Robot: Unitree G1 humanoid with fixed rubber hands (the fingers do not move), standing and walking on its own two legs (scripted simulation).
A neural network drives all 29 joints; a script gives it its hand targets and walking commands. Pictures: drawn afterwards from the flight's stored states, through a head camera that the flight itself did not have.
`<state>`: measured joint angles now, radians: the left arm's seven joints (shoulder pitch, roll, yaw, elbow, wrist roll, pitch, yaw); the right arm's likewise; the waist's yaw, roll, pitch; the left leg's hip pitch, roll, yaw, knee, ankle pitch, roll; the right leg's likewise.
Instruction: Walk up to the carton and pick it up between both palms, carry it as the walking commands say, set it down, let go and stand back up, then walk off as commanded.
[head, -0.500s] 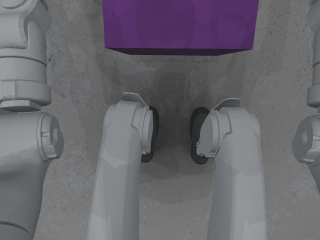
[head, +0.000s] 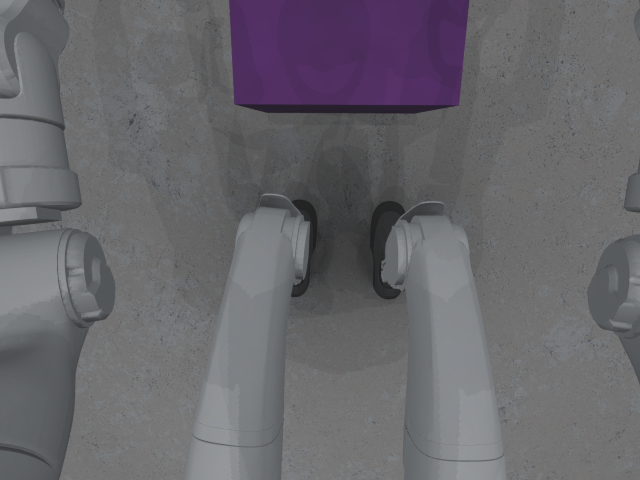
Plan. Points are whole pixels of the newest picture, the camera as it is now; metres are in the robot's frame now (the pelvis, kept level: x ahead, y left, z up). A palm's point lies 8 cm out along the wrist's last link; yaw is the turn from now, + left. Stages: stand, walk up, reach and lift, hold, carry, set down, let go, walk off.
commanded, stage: set down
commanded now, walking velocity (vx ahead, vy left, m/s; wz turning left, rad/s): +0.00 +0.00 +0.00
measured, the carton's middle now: (343, 57) +0.51 +0.02 -0.42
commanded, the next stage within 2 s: let go in 0.40 s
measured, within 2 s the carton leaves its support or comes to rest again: neither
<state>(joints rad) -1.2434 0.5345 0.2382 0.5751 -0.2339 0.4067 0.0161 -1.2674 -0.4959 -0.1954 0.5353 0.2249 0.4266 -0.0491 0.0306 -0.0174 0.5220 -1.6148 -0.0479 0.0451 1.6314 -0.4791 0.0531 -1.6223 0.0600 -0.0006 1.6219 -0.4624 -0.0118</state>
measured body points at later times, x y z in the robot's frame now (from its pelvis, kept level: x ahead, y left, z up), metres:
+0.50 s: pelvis +0.03 +0.00 +0.11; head +0.34 +0.02 +0.43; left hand +0.53 +0.28 +0.01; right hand +0.56 -0.21 +0.02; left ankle +0.12 +0.09 -0.51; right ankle +0.13 -0.11 -0.51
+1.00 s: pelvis +0.12 +0.00 +0.19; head +0.30 +0.00 +0.60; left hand +0.42 +0.26 +0.09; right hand +0.44 -0.23 +0.09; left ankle +0.12 +0.09 -0.51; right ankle +0.13 -0.11 -0.51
